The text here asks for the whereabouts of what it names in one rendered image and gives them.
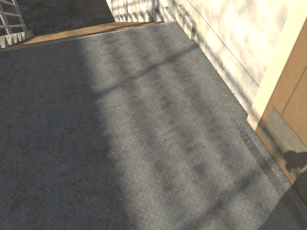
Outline stairs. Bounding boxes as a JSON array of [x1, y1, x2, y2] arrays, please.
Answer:
[[2, 21, 164, 51]]

